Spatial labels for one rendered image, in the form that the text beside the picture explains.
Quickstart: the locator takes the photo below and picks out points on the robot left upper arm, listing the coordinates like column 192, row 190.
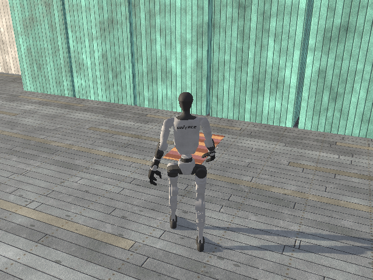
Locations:
column 168, row 123

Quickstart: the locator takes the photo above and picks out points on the robot left hand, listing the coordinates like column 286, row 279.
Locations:
column 151, row 176

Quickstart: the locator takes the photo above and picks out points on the right robot forearm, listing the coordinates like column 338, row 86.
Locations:
column 211, row 150

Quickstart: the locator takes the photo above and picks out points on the robot right hand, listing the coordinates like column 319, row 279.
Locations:
column 211, row 157

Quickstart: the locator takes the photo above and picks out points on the robot right upper arm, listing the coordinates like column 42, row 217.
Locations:
column 206, row 131

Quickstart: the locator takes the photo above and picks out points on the left robot forearm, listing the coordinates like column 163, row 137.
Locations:
column 157, row 158

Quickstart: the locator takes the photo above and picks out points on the robot left thigh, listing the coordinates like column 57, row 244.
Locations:
column 172, row 171

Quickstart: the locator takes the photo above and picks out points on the robot head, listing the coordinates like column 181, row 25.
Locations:
column 185, row 100

